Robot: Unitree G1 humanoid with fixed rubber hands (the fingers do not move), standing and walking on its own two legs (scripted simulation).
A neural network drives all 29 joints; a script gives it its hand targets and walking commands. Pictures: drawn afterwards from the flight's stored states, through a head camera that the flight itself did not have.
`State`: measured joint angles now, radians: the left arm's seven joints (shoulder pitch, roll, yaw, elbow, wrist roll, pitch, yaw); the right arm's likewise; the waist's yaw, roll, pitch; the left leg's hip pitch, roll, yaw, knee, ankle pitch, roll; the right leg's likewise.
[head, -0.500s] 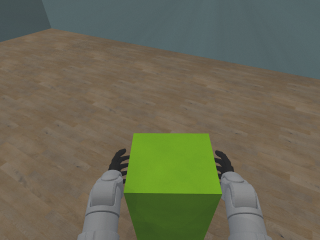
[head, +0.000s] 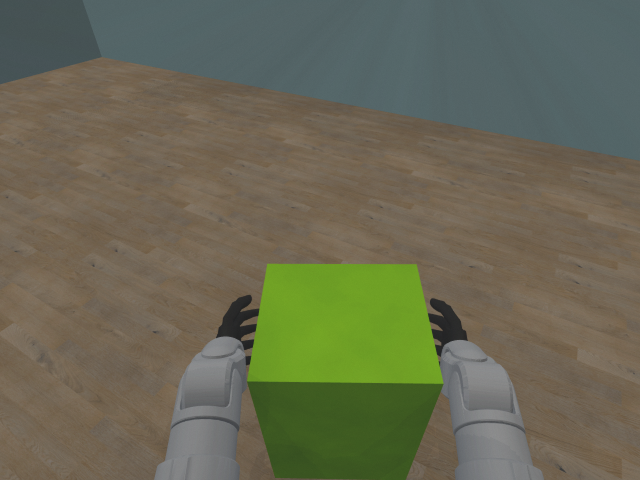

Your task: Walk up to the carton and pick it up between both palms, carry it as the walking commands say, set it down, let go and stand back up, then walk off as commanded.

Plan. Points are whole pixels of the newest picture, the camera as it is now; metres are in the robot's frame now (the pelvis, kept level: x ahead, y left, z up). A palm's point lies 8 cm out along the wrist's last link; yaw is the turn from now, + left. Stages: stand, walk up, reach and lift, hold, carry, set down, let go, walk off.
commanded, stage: hold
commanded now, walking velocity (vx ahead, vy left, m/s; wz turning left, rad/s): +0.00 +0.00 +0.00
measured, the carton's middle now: (340, 378) +0.29 +0.00 -0.02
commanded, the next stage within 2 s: carry in 0.18 s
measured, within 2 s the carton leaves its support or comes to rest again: neither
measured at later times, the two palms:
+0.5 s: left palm (244, 302) +0.35 +0.13 +0.07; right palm (451, 317) +0.33 -0.15 +0.06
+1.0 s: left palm (280, 196) +0.61 +0.11 +0.08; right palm (434, 206) +0.57 -0.18 +0.08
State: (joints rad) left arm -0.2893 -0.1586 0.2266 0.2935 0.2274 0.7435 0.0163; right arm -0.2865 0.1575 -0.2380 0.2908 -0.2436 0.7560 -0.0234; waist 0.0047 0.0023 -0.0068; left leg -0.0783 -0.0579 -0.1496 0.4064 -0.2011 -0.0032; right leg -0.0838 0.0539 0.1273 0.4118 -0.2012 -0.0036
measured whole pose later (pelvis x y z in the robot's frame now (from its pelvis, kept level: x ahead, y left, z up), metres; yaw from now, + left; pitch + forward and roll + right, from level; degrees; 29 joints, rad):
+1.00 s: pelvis +0.31 -0.01 -0.01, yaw -4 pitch +6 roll -1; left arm -0.21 -0.14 0.08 -0.33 0.09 1.22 0.13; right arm -0.20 0.14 -0.10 -0.34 -0.10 1.23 -0.14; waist -0.02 0.02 -0.08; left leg -0.06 0.04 0.16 0.33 -0.37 0.01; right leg -0.57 -0.06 -0.17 0.61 -0.21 -0.01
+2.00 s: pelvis +0.80 -0.04 +0.01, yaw -3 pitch +7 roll +0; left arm -0.21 -0.14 0.10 -0.26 0.09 1.19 0.13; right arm -0.21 0.14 -0.10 -0.25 -0.11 1.20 -0.13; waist 0.00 -0.01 -0.13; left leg -0.19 0.05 0.20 0.45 -0.26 -0.01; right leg -0.24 -0.06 -0.20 0.54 -0.26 0.02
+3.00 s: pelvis +0.87 -0.04 -0.01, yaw -4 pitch +4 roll +1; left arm -0.19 -0.14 0.10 -0.20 0.10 1.13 0.12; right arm -0.20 0.14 -0.10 -0.20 -0.11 1.15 -0.13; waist 0.00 -0.01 -0.12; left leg -0.31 0.03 0.18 0.57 -0.33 0.03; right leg -0.26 -0.06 -0.16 0.58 -0.38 -0.01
